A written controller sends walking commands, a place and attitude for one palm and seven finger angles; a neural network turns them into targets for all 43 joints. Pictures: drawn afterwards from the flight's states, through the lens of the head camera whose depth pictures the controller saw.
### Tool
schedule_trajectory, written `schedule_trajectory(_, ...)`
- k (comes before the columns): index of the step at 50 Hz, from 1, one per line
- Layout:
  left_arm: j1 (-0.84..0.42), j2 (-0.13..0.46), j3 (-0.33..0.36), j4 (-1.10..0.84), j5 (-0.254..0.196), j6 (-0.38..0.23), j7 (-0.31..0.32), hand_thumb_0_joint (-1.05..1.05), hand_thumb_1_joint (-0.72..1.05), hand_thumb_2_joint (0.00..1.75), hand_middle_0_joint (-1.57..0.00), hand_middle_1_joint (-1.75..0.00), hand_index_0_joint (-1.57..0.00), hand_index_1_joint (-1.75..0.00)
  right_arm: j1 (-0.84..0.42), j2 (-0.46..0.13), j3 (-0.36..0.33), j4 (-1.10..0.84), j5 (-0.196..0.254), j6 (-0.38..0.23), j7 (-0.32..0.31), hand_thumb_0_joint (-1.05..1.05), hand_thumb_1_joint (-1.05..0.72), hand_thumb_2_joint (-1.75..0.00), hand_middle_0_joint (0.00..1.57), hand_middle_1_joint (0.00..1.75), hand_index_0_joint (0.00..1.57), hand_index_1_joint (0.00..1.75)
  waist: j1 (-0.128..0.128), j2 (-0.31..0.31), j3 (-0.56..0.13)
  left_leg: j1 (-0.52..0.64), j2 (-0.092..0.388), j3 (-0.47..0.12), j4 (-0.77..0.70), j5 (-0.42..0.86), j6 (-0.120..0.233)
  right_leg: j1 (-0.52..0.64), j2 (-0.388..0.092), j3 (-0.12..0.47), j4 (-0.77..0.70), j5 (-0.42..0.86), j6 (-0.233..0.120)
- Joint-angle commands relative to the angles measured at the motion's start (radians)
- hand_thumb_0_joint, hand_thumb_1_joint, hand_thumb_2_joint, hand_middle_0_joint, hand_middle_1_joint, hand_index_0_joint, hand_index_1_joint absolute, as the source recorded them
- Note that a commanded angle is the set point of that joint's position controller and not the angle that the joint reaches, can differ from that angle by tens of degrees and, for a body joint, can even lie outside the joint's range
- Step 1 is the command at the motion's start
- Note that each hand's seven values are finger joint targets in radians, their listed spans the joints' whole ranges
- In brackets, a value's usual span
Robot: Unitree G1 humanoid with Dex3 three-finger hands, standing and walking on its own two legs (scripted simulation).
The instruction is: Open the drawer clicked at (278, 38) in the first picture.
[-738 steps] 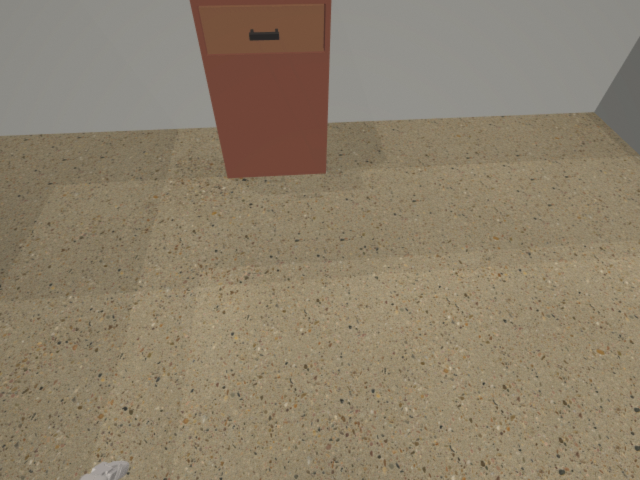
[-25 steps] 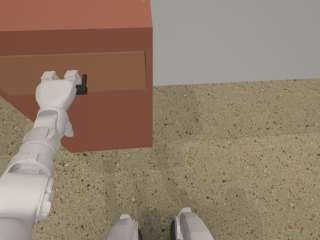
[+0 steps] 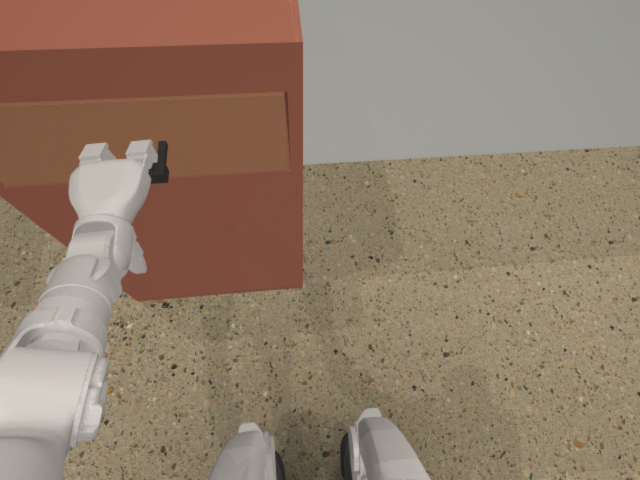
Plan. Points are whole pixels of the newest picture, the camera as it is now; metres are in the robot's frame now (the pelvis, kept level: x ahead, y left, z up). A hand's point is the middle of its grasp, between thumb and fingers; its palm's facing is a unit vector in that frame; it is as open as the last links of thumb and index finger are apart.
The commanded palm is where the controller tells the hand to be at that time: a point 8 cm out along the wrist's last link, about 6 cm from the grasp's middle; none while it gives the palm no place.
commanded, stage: close the thumb around the handle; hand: left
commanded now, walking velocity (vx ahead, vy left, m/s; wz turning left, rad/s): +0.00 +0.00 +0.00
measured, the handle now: (128, 162) +0.54 +0.24 +0.00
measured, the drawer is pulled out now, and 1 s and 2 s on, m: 0.00 0.00 0.13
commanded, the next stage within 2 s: pull the drawer open in 0.78 s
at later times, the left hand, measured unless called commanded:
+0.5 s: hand (130, 207) +0.48 +0.23 -0.02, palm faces -0.06 -0.02 -1.00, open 9.1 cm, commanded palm +0.46 +0.23 +0.02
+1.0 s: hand (130, 208) +0.48 +0.24 -0.02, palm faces -0.05 -0.04 -1.00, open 5.7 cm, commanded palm +0.44 +0.24 +0.02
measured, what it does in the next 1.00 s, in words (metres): stands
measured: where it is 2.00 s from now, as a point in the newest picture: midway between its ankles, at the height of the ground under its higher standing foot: outside the picture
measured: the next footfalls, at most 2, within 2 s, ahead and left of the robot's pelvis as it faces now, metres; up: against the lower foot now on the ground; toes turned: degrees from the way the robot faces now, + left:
none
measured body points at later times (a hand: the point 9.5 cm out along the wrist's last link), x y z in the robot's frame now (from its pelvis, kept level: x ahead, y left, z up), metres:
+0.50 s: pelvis +0.00 +0.00 +0.00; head +0.14 +0.00 +0.43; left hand +0.47 +0.23 +0.03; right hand +0.03 -0.28 -0.13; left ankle +0.01 +0.09 -0.65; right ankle +0.03 -0.12 -0.65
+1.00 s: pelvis +0.01 +0.00 +0.00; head +0.15 +0.00 +0.43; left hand +0.47 +0.24 +0.03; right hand +0.03 -0.28 -0.13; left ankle +0.00 +0.09 -0.65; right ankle +0.03 -0.12 -0.65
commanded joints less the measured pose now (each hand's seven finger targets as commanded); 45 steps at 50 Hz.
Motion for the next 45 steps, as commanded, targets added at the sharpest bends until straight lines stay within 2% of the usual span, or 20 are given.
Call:
schedule_trajectory(1, -0.329, 0.279, 0.076, -0.156, -0.006, -0.002, 0.042, 0.00, -0.50, 0.30, -0.30, -1.20, -0.30, -1.20, 0.150, -0.177, -0.058, -0.044, 0.000, -0.015, -0.014, 0.00, -0.90, -0.90, 0.20, 0.30, 0.20, 0.30, 0.009, 0.020, -0.460, 0.291, -0.040, -0.057, -0.104, 0.342, 0.007, 0.277, 0.032, 0.019, -0.102, 0.260, -0.021)
schedule_trajectory(2, -0.322, 0.296, 0.093, -0.155, -0.007, -0.002, 0.044, 0.00, -0.50, 0.30, -0.30, -1.20, -0.30, -1.20, 0.146, -0.180, -0.057, -0.043, -0.002, -0.011, -0.013, 0.00, -0.90, -0.90, 0.20, 0.30, 0.20, 0.30, 0.016, 0.016, -0.461, 0.288, -0.041, -0.060, -0.101, 0.349, 0.005, 0.277, 0.032, 0.019, -0.096, 0.262, -0.023)
schedule_trajectory(3, -0.341, 0.265, 0.063, -0.155, -0.004, -0.001, 0.047, 0.00, -0.50, 0.30, -0.30, -1.20, -0.30, -1.20, 0.149, -0.175, -0.058, -0.046, 0.000, -0.012, -0.013, 0.00, -0.90, -0.90, 0.20, 0.30, 0.20, 0.30, 0.002, 0.037, -0.454, 0.291, -0.040, -0.057, -0.102, 0.347, 0.005, 0.265, 0.032, 0.018, -0.098, 0.263, -0.022)
schedule_trajectory(4, -0.326, 0.275, 0.075, -0.140, -0.004, 0.004, 0.051, 0.00, -0.50, 0.30, -0.30, -1.20, -0.30, -1.20, 0.151, -0.178, -0.058, -0.042, 0.000, -0.012, -0.011, 0.00, -0.90, -0.90, 0.20, 0.30, 0.20, 0.30, 0.009, 0.024, -0.444, 0.281, -0.042, -0.056, -0.100, 0.348, 0.005, 0.268, 0.032, 0.016, -0.096, 0.263, -0.022)
schedule_trajectory(7, -0.344, 0.268, 0.073, -0.148, -0.005, 0.016, 0.058, 0.00, -0.33, 0.37, -0.31, -1.22, -0.31, -1.22, 0.152, -0.179, -0.061, -0.041, -0.002, -0.008, -0.009, 0.00, -0.90, -0.90, 0.20, 0.30, 0.20, 0.30, 0.004, 0.031, -0.477, 0.315, -0.040, -0.063, -0.097, 0.383, 0.002, 0.265, 0.035, 0.013, -0.091, 0.281, -0.023)
schedule_trajectory(10, -0.335, 0.291, 0.083, -0.134, -0.006, 0.033, 0.056, 0.00, -0.16, 0.44, -0.32, -1.24, -0.32, -1.24, 0.148, -0.183, -0.058, -0.042, 0.001, -0.002, -0.010, 0.00, -0.90, -0.90, 0.20, 0.30, 0.20, 0.30, 0.010, 0.021, -0.462, 0.300, -0.041, -0.059, -0.104, 0.363, 0.002, 0.273, 0.033, 0.013, -0.097, 0.268, -0.020)
schedule_trajectory(12, -0.355, 0.266, 0.063, -0.126, -0.013, 0.039, 0.048, 0.00, -0.05, 0.49, -0.33, -1.25, -0.33, -1.25, 0.145, -0.179, -0.057, -0.043, 0.002, -0.004, -0.013, 0.00, -0.90, -0.90, 0.20, 0.30, 0.20, 0.30, -0.003, 0.018, -0.457, 0.292, -0.043, -0.055, -0.104, 0.350, 0.006, 0.276, 0.032, 0.017, -0.103, 0.267, -0.019)
schedule_trajectory(14, -0.344, 0.313, 0.083, -0.120, -0.008, 0.045, 0.043, 0.00, 0.06, 0.54, -0.34, -1.26, -0.34, -1.26, 0.145, -0.185, -0.051, -0.046, 0.004, 0.000, -0.016, 0.00, -0.90, -0.90, 0.20, 0.30, 0.20, 0.30, 0.009, 0.024, -0.467, 0.286, -0.045, -0.056, -0.108, 0.345, 0.004, 0.291, 0.032, 0.018, -0.099, 0.266, -0.019)
schedule_trajectory(18, -0.358, 0.258, 0.051, -0.161, -0.010, 0.029, 0.035, 0.00, 0.28, 0.64, -0.36, -1.28, -0.36, -1.28, 0.147, -0.177, -0.056, -0.054, 0.004, -0.004, -0.017, 0.00, -0.90, -0.90, 0.20, 0.30, 0.20, 0.30, 0.004, 0.060, -0.486, 0.341, -0.038, -0.063, -0.109, 0.379, 0.000, 0.266, 0.032, 0.012, -0.099, 0.273, -0.021)
schedule_trajectory(19, -0.331, 0.266, 0.064, -0.153, -0.009, 0.026, 0.035, 0.00, 0.34, 0.66, -0.36, -1.29, -0.36, -1.29, 0.147, -0.177, -0.057, -0.052, 0.003, -0.003, -0.017, 0.00, -0.90, -0.90, 0.20, 0.30, 0.20, 0.30, 0.013, 0.041, -0.483, 0.340, -0.038, -0.063, -0.108, 0.385, 0.000, 0.273, 0.033, 0.010, -0.098, 0.278, -0.021)
schedule_trajectory(21, -0.327, 0.238, 0.046, -0.155, -0.013, 0.020, 0.035, 0.00, 0.45, 0.71, -0.37, -1.30, -0.37, -1.30, 0.143, -0.174, -0.056, -0.058, 0.004, -0.006, -0.017, 0.00, -0.90, -0.90, 0.20, 0.30, 0.20, 0.30, 0.008, 0.040, -0.466, 0.328, -0.039, -0.060, -0.108, 0.370, 0.001, 0.268, 0.033, 0.013, -0.103, 0.269, -0.020)
schedule_trajectory(22, -0.345, 0.236, 0.047, -0.155, -0.011, 0.015, 0.036, 0.00, 0.51, 0.73, -0.37, -1.31, -0.37, -1.31, 0.145, -0.173, -0.058, -0.052, 0.002, -0.008, -0.017, 0.00, -0.90, -0.90, 0.20, 0.30, 0.20, 0.30, -0.003, 0.027, -0.463, 0.332, -0.035, -0.066, -0.106, 0.373, 0.001, 0.258, 0.034, 0.010, -0.101, 0.267, -0.021)
schedule_trajectory(27, -0.341, 0.280, 0.076, -0.152, -0.011, 0.012, 0.038, 0.00, 0.79, 0.85, -0.39, -1.34, -0.39, -1.34, 0.147, -0.178, -0.055, -0.052, 0.002, -0.010, -0.018, 0.00, -0.90, -0.90, 0.20, 0.30, 0.20, 0.30, 0.007, 0.010, -0.461, 0.295, -0.040, -0.059, -0.106, 0.347, 0.005, 0.286, 0.033, 0.017, -0.100, 0.264, -0.020)
schedule_trajectory(29, -0.324, 0.266, 0.065, -0.158, -0.006, 0.012, 0.038, 0.00, 0.90, 0.90, -0.40, -1.35, -0.40, -1.35, 0.148, -0.176, -0.057, -0.053, 0.003, -0.009, -0.016, 0.00, -0.90, -0.90, 0.20, 0.30, 0.20, 0.30, 0.014, 0.043, -0.477, 0.314, -0.039, -0.058, -0.105, 0.376, 0.001, 0.282, 0.033, 0.015, -0.093, 0.286, -0.022)
schedule_trajectory(33, -0.276, 0.288, 0.094, -0.151, -0.013, 0.015, 0.039, 0.00, 0.90, 0.90, -0.40, -1.35, -0.40, -1.35, 0.150, -0.180, -0.057, -0.047, 0.000, -0.003, -0.014, 0.00, -0.90, -0.90, 0.20, 0.30, 0.20, 0.30, 0.025, 0.016, -0.493, 0.313, -0.039, -0.054, -0.099, 0.401, 0.002, 0.304, 0.034, 0.018, -0.090, 0.315, -0.019)
schedule_trajectory(34, -0.286, 0.264, 0.071, -0.152, -0.016, 0.016, 0.038, 0.00, 0.90, 0.90, -0.40, -1.35, -0.40, -1.35, 0.146, -0.176, -0.056, -0.050, 0.003, -0.004, -0.013, 0.00, -0.90, -0.90, 0.20, 0.30, 0.20, 0.30, 0.020, 0.025, -0.472, 0.303, -0.040, -0.052, -0.104, 0.386, 0.002, 0.301, 0.034, 0.018, -0.096, 0.306, -0.020)
schedule_trajectory(36, -0.300, 0.262, 0.073, -0.176, -0.012, 0.014, 0.044, 0.00, 0.90, 0.90, -0.40, -1.35, -0.40, -1.35, 0.149, -0.176, -0.062, -0.048, 0.001, -0.005, -0.013, 0.00, -0.90, -0.90, 0.20, 0.30, 0.20, 0.30, 0.017, 0.030, -0.494, 0.326, -0.038, -0.051, -0.102, 0.400, 0.002, 0.305, 0.035, 0.020, -0.098, 0.317, -0.019)
schedule_trajectory(38, -0.271, 0.287, 0.097, -0.181, -0.018, 0.011, 0.042, 0.00, 0.90, 0.90, -0.40, -1.35, -0.40, -1.35, 0.150, -0.178, -0.061, -0.045, 0.000, -0.001, -0.012, 0.00, -0.90, -0.90, 0.20, 0.30, 0.20, 0.30, 0.030, 0.031, -0.509, 0.331, -0.038, -0.050, -0.101, 0.425, 0.001, 0.323, 0.034, 0.021, -0.092, 0.343, -0.019)
schedule_trajectory(43, -0.240, 0.306, 0.111, -0.174, -0.026, 0.005, 0.035, 0.00, 0.90, 0.90, -0.40, -1.35, -0.40, -1.35, 0.137, -0.180, -0.057, -0.048, 0.001, 0.002, -0.014, 0.00, -0.90, -0.90, 0.20, 0.30, 0.20, 0.30, 0.034, 0.003, -0.474, 0.283, -0.041, -0.040, -0.104, 0.393, 0.006, 0.349, 0.032, 0.030, -0.097, 0.345, -0.017)
schedule_trajectory(45, -0.193, 0.303, 0.118, -0.182, -0.024, 0.003, 0.035, 0.00, 0.90, 0.90, -0.40, -1.35, -0.40, -1.35, 0.131, -0.177, -0.058, -0.055, 0.001, 0.004, -0.013, 0.00, -0.90, -0.90, 0.20, 0.30, 0.20, 0.30, 0.053, 0.012, -0.481, 0.293, -0.043, -0.035, -0.108, 0.407, 0.004, 0.363, 0.033, 0.030, -0.095, 0.359, -0.019)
